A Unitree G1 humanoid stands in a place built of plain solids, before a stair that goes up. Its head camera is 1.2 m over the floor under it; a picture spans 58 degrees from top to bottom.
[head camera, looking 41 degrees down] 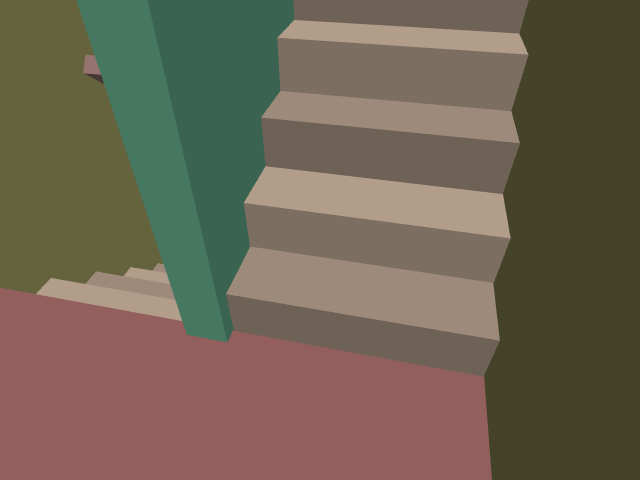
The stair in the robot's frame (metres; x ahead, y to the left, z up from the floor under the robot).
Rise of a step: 0.19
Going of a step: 0.23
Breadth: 0.82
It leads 12 degrees to the right of straight ahead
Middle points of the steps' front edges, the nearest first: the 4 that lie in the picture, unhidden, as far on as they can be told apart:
0.82 -0.11 0.19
1.05 -0.16 0.37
1.27 -0.20 0.56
1.49 -0.25 0.75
